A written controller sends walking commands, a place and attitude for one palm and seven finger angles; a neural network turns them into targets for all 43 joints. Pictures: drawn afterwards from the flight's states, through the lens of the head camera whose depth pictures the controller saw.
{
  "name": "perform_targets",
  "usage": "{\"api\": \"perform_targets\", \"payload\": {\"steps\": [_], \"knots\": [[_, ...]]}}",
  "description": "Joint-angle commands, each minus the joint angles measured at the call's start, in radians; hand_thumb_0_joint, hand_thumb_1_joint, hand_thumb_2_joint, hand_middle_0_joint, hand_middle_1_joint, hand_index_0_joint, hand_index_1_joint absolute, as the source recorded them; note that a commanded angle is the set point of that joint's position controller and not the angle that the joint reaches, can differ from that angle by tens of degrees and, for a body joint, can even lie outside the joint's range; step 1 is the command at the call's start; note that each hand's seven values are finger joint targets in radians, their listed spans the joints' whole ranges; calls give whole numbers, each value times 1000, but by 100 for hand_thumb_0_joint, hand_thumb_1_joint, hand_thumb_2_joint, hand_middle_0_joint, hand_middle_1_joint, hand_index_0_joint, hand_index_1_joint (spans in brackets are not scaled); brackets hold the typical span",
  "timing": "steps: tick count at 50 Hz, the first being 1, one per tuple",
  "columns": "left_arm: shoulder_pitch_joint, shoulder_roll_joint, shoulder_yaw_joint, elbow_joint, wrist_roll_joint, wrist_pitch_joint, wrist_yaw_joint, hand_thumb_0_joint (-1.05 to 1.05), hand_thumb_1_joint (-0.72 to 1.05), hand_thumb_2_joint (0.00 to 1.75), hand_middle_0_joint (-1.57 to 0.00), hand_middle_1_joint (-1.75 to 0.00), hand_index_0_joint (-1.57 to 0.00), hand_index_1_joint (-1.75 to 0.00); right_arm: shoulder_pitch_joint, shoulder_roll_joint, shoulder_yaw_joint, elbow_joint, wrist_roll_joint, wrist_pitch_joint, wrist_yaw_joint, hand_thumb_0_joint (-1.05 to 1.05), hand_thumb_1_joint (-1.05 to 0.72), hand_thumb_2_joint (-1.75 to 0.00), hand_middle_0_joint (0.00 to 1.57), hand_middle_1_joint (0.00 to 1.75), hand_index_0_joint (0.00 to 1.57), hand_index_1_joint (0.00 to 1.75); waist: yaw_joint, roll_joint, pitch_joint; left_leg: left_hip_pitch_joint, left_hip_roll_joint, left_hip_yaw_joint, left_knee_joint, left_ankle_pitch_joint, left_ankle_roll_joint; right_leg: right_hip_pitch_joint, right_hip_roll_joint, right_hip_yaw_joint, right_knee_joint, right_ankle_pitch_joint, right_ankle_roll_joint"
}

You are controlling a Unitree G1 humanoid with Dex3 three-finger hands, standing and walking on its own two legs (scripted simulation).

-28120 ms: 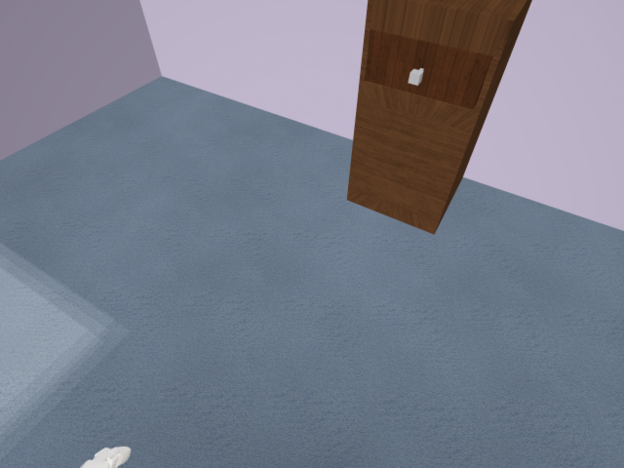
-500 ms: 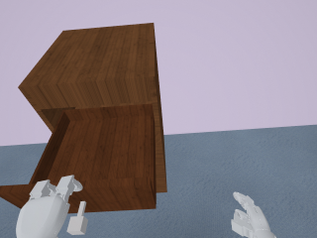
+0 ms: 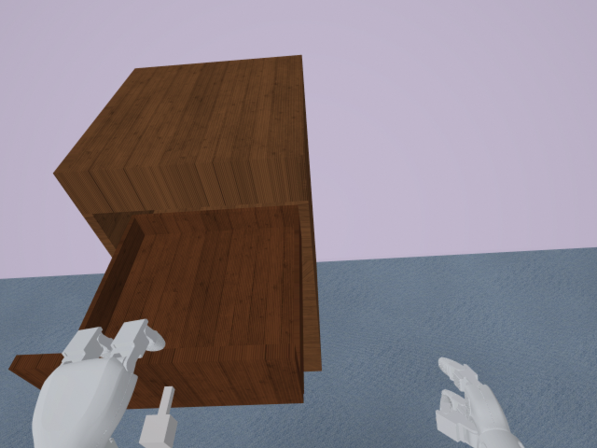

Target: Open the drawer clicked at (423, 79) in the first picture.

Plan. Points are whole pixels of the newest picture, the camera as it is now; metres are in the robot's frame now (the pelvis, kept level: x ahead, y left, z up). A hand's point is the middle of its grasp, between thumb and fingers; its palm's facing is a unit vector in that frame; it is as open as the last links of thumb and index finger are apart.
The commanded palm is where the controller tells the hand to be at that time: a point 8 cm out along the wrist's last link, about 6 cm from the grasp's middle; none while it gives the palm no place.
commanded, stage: lift the hand off the handle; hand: left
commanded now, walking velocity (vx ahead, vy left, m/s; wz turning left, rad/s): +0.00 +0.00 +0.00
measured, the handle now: (162, 417) +0.16 +0.24 -0.06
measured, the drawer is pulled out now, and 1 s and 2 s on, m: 0.30 0.30 0.30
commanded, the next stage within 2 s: draw the hand back to the body in 0.32 s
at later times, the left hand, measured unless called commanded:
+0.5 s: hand (113, 404) +0.14 +0.23 +0.08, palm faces +0.04 -0.15 -0.99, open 13.8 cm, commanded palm +0.10 +0.23 +0.15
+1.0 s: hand (85, 378) +0.15 +0.25 +0.11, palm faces +0.07 -0.08 -0.99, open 13.8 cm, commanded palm +0.12 +0.25 +0.17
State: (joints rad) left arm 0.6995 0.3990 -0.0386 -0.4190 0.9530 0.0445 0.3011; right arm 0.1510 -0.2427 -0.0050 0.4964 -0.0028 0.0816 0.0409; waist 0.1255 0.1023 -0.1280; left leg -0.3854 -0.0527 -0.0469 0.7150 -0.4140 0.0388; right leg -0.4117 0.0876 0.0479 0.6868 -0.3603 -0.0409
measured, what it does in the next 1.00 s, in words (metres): stands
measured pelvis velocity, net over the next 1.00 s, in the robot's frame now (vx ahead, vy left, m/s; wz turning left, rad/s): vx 0.00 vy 0.01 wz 0.00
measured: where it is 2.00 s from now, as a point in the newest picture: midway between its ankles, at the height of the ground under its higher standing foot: outside the picture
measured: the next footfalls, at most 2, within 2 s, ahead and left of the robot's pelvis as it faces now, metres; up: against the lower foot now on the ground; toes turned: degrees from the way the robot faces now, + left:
none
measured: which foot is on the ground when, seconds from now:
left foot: down 0.00-1.00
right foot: down 0.00-1.00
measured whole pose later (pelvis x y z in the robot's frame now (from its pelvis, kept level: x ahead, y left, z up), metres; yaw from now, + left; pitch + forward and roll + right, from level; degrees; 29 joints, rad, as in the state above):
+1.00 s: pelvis +0.00 +0.01 +0.01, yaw +0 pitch +1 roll -1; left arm 0.66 0.50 0.05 -0.53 0.89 0.09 0.16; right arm 0.15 -0.24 0.03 0.50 0.02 0.10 0.02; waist 0.13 0.11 -0.08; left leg -0.25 -0.05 -0.05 0.59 -0.36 0.04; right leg -0.27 0.08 0.05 0.54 -0.30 -0.03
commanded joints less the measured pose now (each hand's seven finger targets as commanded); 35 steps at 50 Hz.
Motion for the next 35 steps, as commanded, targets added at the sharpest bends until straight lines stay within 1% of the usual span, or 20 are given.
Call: {"api": "perform_targets", "payload": {"steps": [1, 2, 3, 6, 7, 9, 10, 11, 13, 15, 17, 19, 20, 23, 24, 25, 28, 31, 34, 35], "knots": [[12, 136, 108, -254, -4, -2, 30, 0, -50, 30, -30, -120, -30, -120, -158, -81, -21, -193, 13, -58, 6, 0, -90, -90, 20, 30, 20, 30, -6, -48, -64, 99, 56, 9, -93, 347, -9, 41, -67, 14, -130, 256, -16], [31, 153, 123, -239, -3, 4, 25, 0, -50, 30, -30, -120, -30, -120, -151, -80, -19, -193, 8, -55, 7, 0, -90, -90, 20, 30, 20, 30, 6, -87, -77, 93, 52, 9, -94, 355, -6, 60, -64, 0, -131, 270, -13], [20, 146, 122, -253, -5, 7, 23, 0, -50, 30, -30, -120, -30, -120, -162, -81, -17, -196, 14, -53, 9, 0, -90, -90, 20, 30, 20, 30, -6, -98, -46, 88, 58, 7, -98, 351, -9, 47, -67, 10, -135, 264, -11], [16, 148, 127, -257, -10, 22, 9, 0, -50, 30, -30, -120, -30, -120, -168, -78, -14, -196, 23, -50, 9, 0, -90, -90, 20, 30, 20, 30, -1, -71, -22, 94, 64, 8, -118, 337, -10, 53, -66, 7, -149, 240, -12], [2, 151, 121, -249, -9, 29, 0, 0, -50, 30, -30, -120, -30, -120, -161, -80, -12, -191, 16, -45, 9, 0, -90, -90, 20, 30, 20, 30, 1, -88, -24, 94, 58, 5, -122, 339, -7, 61, -62, -7, -153, 242, -11], [-3, 158, 130, -290, -16, 37, -3, 0, -50, 30, -30, -120, -30, -120, -178, -83, -9, -203, 23, -52, 8, 0, -90, -90, 20, 30, 20, 30, -1, -53, -34, 114, 63, 3, -125, 351, -11, 76, -68, 17, -161, 254, -13], [2, 148, 113, -282, -12, 40, -14, 0, -50, 30, -30, -120, -30, -120, -157, -78, -9, -197, 18, -49, 9, 0, -90, -90, 20, 30, 20, 30, 4, -53, -45, 124, 62, 7, -126, 361, -7, 76, -64, -6, -160, 248, -11], [-20, 141, 102, -312, -20, 40, -20, 0, -50, 30, -30, -120, -30, -120, -165, -80, -9, -201, 23, -50, 11, 0, -90, -90, 20, 30, 20, 30, -7, -47, -34, 130, 69, 2, -133, 369, -11, 73, -68, -2, -162, 248, -10], [6, 125, 82, -301, -24, 37, -35, 0, -50, 30, -30, -120, -30, -120, -156, -80, -10, -206, 22, -51, 12, 0, -90, -90, 20, 30, 20, 30, -5, -82, -28, 130, 71, 3, -133, 374, -9, 70, -65, -9, -167, 244, -6], [52, 115, 69, -278, -20, 37, -50, 0, -50, 30, -30, -120, -30, -120, -142, -78, -6, -204, 23, -53, 18, 0, -90, -90, 20, 30, 20, 30, 1, -71, -22, 131, 70, 2, -133, 394, -9, 75, -60, -24, -166, 250, -9], [17, 136, 82, -279, -18, 35, -54, 0, -50, 30, -30, -120, -30, -120, -147, -82, -6, -202, 20, -44, 16, 0, -90, -90, 20, 30, 20, 30, 0, -94, -4, 118, 72, 5, -147, 366, -9, 77, -57, -24, -175, 239, -7], [3, 148, 103, -308, -2, 30, -40, 0, -50, 30, -30, -120, -30, -120, -171, -85, 0, -215, 22, -52, 16, 0, -90, -90, 20, 30, 20, 30, 7, -57, -13, 125, 76, 1, -142, 365, -15, 76, -58, 12, -174, 231, -15], [24, 137, 85, -300, 10, 26, -39, 0, -50, 30, -30, -120, -30, -120, -143, -79, 0, -215, 17, -51, 18, 0, -90, -90, 20, 30, 20, 30, 13, -40, -27, 130, 74, 5, -138, 372, -11, 77, -59, -17, -166, 220, -16], [-32, 173, 128, -335, 16, 13, -18, 0, -50, 30, -30, -120, -30, -120, -150, -86, -6, -215, 14, -49, 16, 0, -90, -90, 20, 30, 20, 30, 8, -34, -42, 140, 78, 4, -132, 366, -17, 59, -57, 6, -169, 205, -20], [-18, 169, 135, -347, 15, 18, -8, 0, -50, 30, -30, -120, -30, -120, -163, -86, -5, -215, 15, -54, 15, 0, -90, -90, 20, 30, 20, 30, 14, -5, -53, 145, 76, -6, -133, 372, -20, 72, -55, 16, -165, 208, -25], [-5, 156, 120, -338, 17, 18, -10, 0, -50, 30, -30, -120, -30, -120, -142, -78, -7, -211, 12, -53, 14, 0, -90, -90, 20, 30, 20, 30, 15, -16, -51, 147, 74, -3, -131, 380, -16, 68, -53, -10, -164, 204, -25], [-23, 179, 158, -319, -10, 20, -12, 0, -50, 30, -30, -120, -30, -120, -156, -83, -9, -205, 19, -48, 7, 0, -90, -90, 20, 30, 20, 30, 1, -67, -33, 142, 71, -4, -134, 364, -13, 70, -60, 5, -180, 229, -17], [-43, 161, 142, -289, -24, 39, -36, 0, -50, 30, -30, -120, -30, -120, -172, -80, -9, -192, 27, -45, 6, 0, -90, -90, 20, 30, 20, 30, -7, -50, 15, 134, 72, -9, -159, 343, -16, 66, -60, -4, -191, 202, -15], [-64, 153, 127, -292, -41, 59, -68, 0, -50, 30, -30, -120, -30, -120, -190, -82, -5, -195, 32, -48, 4, 0, -90, -90, 20, 30, 20, 30, -8, -54, 7, 145, 71, -16, -177, 337, -14, 93, -60, 1, -206, 196, -15], [-62, 165, 123, -287, -36, 58, -80, 0, -50, 30, -30, -120, -30, -120, -161, -83, -5, -189, 27, -45, 1, 0, -90, -90, 20, 30, 20, 30, -3, -53, -19, 149, 67, -6, -178, 349, -8, 112, -62, -25, -204, 209, -11]]}}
